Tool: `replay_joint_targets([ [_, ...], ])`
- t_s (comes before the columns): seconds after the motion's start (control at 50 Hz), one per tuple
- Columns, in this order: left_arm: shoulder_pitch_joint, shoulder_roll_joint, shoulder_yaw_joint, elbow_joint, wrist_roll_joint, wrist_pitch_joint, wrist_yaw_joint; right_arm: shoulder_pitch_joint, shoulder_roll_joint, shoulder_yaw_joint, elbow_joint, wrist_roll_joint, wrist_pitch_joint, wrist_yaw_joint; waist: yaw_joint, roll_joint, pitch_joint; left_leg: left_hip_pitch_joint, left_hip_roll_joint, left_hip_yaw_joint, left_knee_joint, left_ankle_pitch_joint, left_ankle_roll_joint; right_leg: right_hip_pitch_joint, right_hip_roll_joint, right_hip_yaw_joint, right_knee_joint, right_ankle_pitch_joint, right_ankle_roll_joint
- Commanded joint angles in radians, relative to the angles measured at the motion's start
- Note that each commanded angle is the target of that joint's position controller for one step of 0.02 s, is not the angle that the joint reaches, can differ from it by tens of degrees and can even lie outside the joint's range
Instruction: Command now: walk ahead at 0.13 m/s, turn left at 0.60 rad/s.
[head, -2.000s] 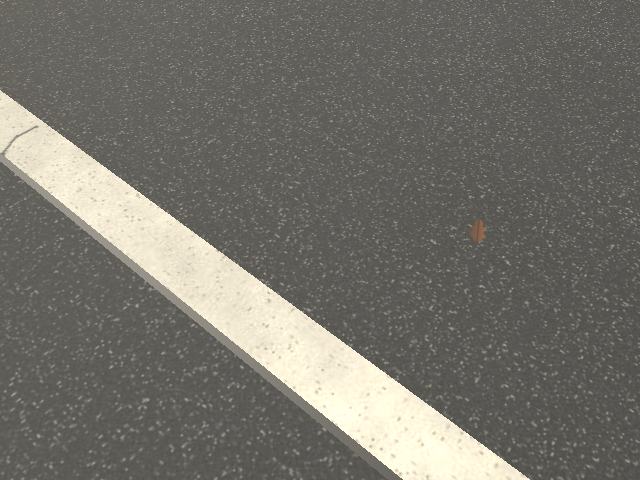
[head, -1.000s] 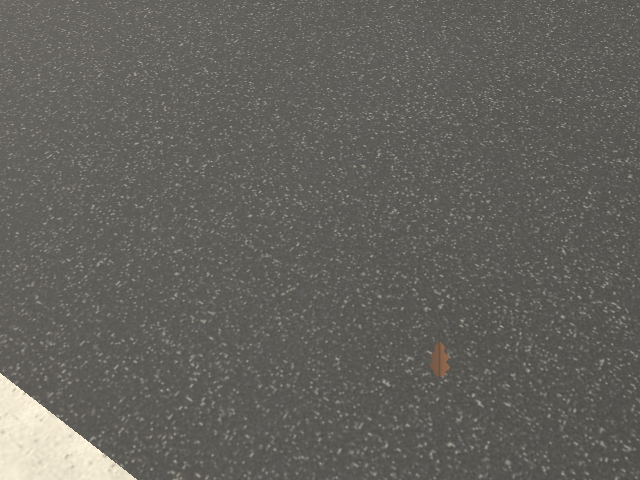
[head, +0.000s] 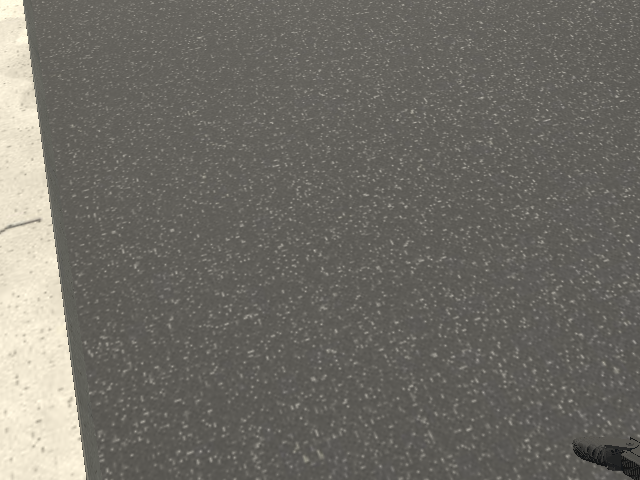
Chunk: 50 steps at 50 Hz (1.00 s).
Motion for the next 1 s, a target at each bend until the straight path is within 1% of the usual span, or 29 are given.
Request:
replay_joint_targets([
  [0.02, -0.014, 0.140, 0.028, -0.116, 0.000, 0.000, -0.001, 0.087, -0.116, -0.035, -0.064, 0.019, 0.014, -0.020, -0.051, -0.058, -0.215, 0.434, 0.317, -0.433, -0.192, 0.311, 0.224, -0.353, -0.073, 0.113, 0.116, 0.078, 0.022],
  [0.06, 0.008, 0.137, 0.034, -0.118, 0.003, 0.028, 0.006, 0.046, -0.122, -0.035, -0.068, -0.002, 0.022, -0.020, -0.004, -0.007, -0.154, 0.236, 0.273, -0.374, -0.230, 0.269, 0.197, -0.237, -0.090, 0.092, 0.002, 0.114, 0.036],
  [0.1, 0.032, 0.098, 0.024, -0.108, 0.005, 0.037, 0.015, 0.046, -0.131, -0.037, -0.054, -0.014, 0.021, -0.025, 0.005, 0.040, -0.170, 0.166, 0.241, -0.304, -0.222, 0.367, 0.188, -0.168, -0.083, 0.059, -0.116, 0.139, 0.058],
  [0.14, 0.011, 0.078, 0.016, -0.112, 0.007, 0.042, 0.023, 0.060, -0.139, -0.040, -0.037, -0.012, 0.025, -0.035, -0.008, 0.056, -0.209, 0.160, 0.228, -0.274, -0.204, 0.374, 0.174, -0.126, -0.083, 0.056, -0.204, 0.192, 0.072],
  [0.18, -0.022, 0.077, 0.014, -0.122, 0.002, 0.050, 0.025, 0.054, -0.136, -0.038, -0.031, -0.008, 0.037, -0.043, -0.022, 0.076, -0.226, 0.144, 0.215, -0.270, -0.210, 0.222, 0.149, -0.082, -0.085, 0.058, -0.277, 0.258, 0.073],
  [0.26, -0.089, 0.083, 0.017, -0.152, -0.005, 0.051, 0.019, 0.059, -0.111, -0.026, -0.013, -0.010, 0.050, -0.040, -0.051, 0.126, -0.176, 0.138, 0.219, -0.323, -0.212, -0.076, 0.123, -0.033, -0.082, 0.061, -0.423, 0.259, 0.057],
  [0.3, -0.071, 0.064, 0.016, -0.152, -0.001, 0.038, 0.007, 0.048, -0.081, -0.010, -0.006, -0.006, 0.053, -0.037, -0.025, 0.125, -0.166, 0.139, 0.210, -0.330, -0.157, -0.099, 0.092, 0.061, -0.068, 0.039, -0.604, 0.318, 0.027],
  [0.32, -0.058, 0.056, 0.015, -0.151, 0.008, 0.031, 0.000, 0.081, -0.052, 0.001, 0.009, -0.005, 0.051, -0.036, -0.014, 0.110, -0.159, 0.128, 0.185, -0.321, -0.127, -0.110, 0.052, 0.133, -0.068, 0.037, -0.729, 0.384, 0.005],
  [0.34, -0.046, 0.100, 0.021, -0.163, 0.026, 0.027, -0.001, 0.136, -0.022, 0.011, 0.024, -0.013, 0.045, -0.035, -0.030, 0.040, -0.159, 0.095, 0.139, -0.285, -0.054, -0.177, -0.012, 0.201, -0.171, 0.136, -0.791, 0.476, -0.035],
  [0.36, -0.096, 0.184, 0.037, -0.172, 0.036, 0.028, 0.004, 0.223, -0.017, 0.008, 0.032, -0.013, 0.034, -0.032, -0.117, -0.171, -0.138, 0.044, 0.027, -0.148, 0.034, -0.302, -0.072, 0.190, -0.300, 0.272, -0.803, 0.583, -0.131],
  [0.38, -0.105, 0.121, 0.026, -0.161, 0.038, 0.028, 0.001, 0.166, -0.051, 0.001, 0.021, -0.017, 0.028, -0.035, -0.087, -0.235, -0.135, 0.128, 0.054, -0.110, 0.031, -0.295, -0.104, 0.070, -0.332, 0.331, -0.856, 0.469, -0.195],
  [0.4, -0.146, 0.078, 0.013, -0.171, 0.030, 0.024, -0.002, 0.128, -0.071, -0.007, 0.022, -0.017, 0.029, -0.036, -0.085, -0.196, -0.111, 0.196, 0.074, -0.113, 0.004, -0.215, -0.113, 0.035, -0.273, 0.287, -0.854, 0.379, -0.167],
  [0.42, -0.139, 0.080, 0.015, -0.166, 0.022, 0.022, -0.003, 0.097, -0.056, -0.006, 0.028, -0.021, 0.036, -0.037, -0.071, -0.173, -0.105, 0.229, 0.070, -0.109, -0.018, -0.146, -0.116, 0.028, -0.218, 0.235, -0.840, 0.310, -0.122],
  [0.46, -0.115, 0.086, 0.013, -0.159, 0.014, 0.015, -0.003, 0.092, -0.042, -0.005, 0.030, -0.026, 0.052, -0.036, -0.060, -0.169, -0.077, 0.274, 0.086, -0.127, -0.043, -0.092, -0.115, -0.003, -0.184, 0.198, -0.846, 0.226, -0.085],
  [0.48, -0.105, 0.078, 0.010, -0.157, 0.016, 0.015, -0.002, 0.101, -0.036, -0.003, 0.036, -0.022, 0.053, -0.034, -0.061, -0.151, -0.059, 0.282, 0.091, -0.132, -0.051, -0.087, -0.106, -0.016, -0.165, 0.178, -0.843, 0.200, -0.073],
  [0.5, -0.093, 0.072, 0.008, -0.160, 0.015, 0.016, -0.001, 0.109, -0.045, -0.006, 0.047, -0.016, 0.050, -0.034, -0.050, -0.106, -0.043, 0.261, 0.091, -0.137, -0.055, -0.091, -0.095, -0.006, -0.146, 0.154, -0.834, 0.193, -0.064],
  [0.6, -0.065, 0.063, 0.008, -0.160, 0.005, 0.015, 0.003, 0.106, -0.033, -0.009, 0.073, -0.012, 0.030, -0.038, -0.032, -0.020, -0.079, 0.267, 0.106, -0.151, -0.061, 0.009, -0.100, 0.074, -0.118, 0.116, -0.764, 0.345, -0.069],
  [0.68, -0.068, 0.052, 0.007, -0.162, 0.003, 0.018, -0.003, 0.105, -0.030, -0.011, 0.087, -0.007, 0.029, -0.042, -0.031, 0.003, -0.092, 0.288, 0.113, -0.157, -0.053, 0.056, -0.101, 0.092, -0.102, 0.100, -0.744, 0.401, -0.070],
  [0.76, -0.068, 0.045, 0.007, -0.157, 0.002, 0.019, -0.009, 0.107, -0.033, -0.013, 0.101, -0.006, 0.032, -0.049, -0.033, 0.004, -0.090, 0.306, 0.118, -0.161, -0.050, 0.079, -0.102, 0.093, -0.093, 0.092, -0.741, 0.422, -0.068],
  [0.78, -0.057, 0.037, 0.005, -0.150, 0.005, 0.020, -0.010, 0.121, -0.023, -0.010, 0.112, -0.007, 0.034, -0.050, -0.034, -0.004, -0.108, 0.319, 0.108, -0.149, -0.052, 0.008, -0.102, 0.097, -0.087, 0.088, -0.757, 0.339, -0.069],
  [0.8, -0.052, 0.043, 0.006, -0.145, 0.003, 0.023, -0.009, 0.124, -0.022, -0.009, 0.119, -0.005, 0.036, -0.052, -0.034, -0.020, -0.092, 0.305, 0.089, -0.128, -0.041, -0.102, -0.099, 0.086, -0.082, 0.093, -0.776, 0.217, -0.078],
  [0.82, -0.046, 0.067, 0.014, -0.142, -0.003, 0.026, -0.007, 0.126, -0.029, -0.012, 0.123, 0.001, 0.035, -0.053, -0.029, -0.050, -0.062, 0.259, 0.060, -0.094, -0.007, -0.248, -0.094, 0.075, -0.089, 0.119, -0.801, 0.065, -0.102],
  [0.84, -0.028, 0.090, 0.021, -0.138, -0.010, 0.028, -0.003, 0.120, -0.029, -0.013, 0.119, 0.005, 0.028, -0.053, -0.022, -0.092, -0.018, 0.184, 0.042, -0.062, 0.036, -0.346, -0.091, 0.075, -0.126, 0.187, -0.846, -0.082, -0.138],
  [0.86, 0.006, 0.109, 0.026, -0.130, -0.016, 0.024, 0.001, 0.097, -0.024, -0.012, 0.107, 0.012, 0.013, -0.051, -0.008, -0.136, 0.026, 0.095, 0.039, -0.034, 0.103, -0.357, -0.090, 0.095, -0.201, 0.302, -0.912, -0.191, -0.186],
  [0.88, 0.024, 0.132, 0.033, -0.122, -0.021, 0.018, 0.005, 0.073, -0.021, -0.010, 0.094, 0.022, -0.005, -0.047, -0.004, -0.169, 0.069, 0.019, 0.058, -0.008, 0.152, -0.331, -0.085, 0.118, -0.288, 0.418, -0.968, -0.242, -0.235],
  [0.9, 0.039, 0.142, 0.037, -0.114, -0.025, 0.012, 0.008, 0.039, -0.021, -0.008, 0.083, 0.027, -0.023, -0.042, 0.007, -0.169, 0.105, -0.014, 0.088, -0.020, 0.174, -0.313, -0.076, 0.111, -0.336, 0.488, -0.992, -0.223, -0.267],
  [0.94, 0.031, 0.142, 0.038, -0.109, -0.024, 0.001, 0.007, 0.043, -0.018, -0.009, 0.087, 0.027, -0.050, -0.027, -0.005, -0.170, 0.093, -0.005, 0.119, -0.026, 0.156, -0.322, -0.052, 0.140, -0.344, 0.462, -0.979, -0.085, -0.267],
  [0.98, -0.038, 0.133, 0.036, -0.122, -0.038, 0.006, -0.002, 0.139, -0.016, -0.013, 0.135, 0.027, -0.064, -0.010, -0.068, -0.150, 0.040, 0.253, 0.090, 0.020, -0.029, -0.211, -0.029, 0.044, -0.261, 0.308, -0.927, 0.051, -0.208],
  [1.0, -0.059, 0.110, 0.030, -0.129, -0.036, 0.007, -0.005, 0.224, -0.034, -0.025, 0.177, 0.019, -0.064, -0.007, -0.103, -0.128, -0.004, 0.418, 0.077, 0.007, -0.039, -0.130, -0.033, -0.031, -0.202, 0.232, -0.854, 0.138, -0.171],
])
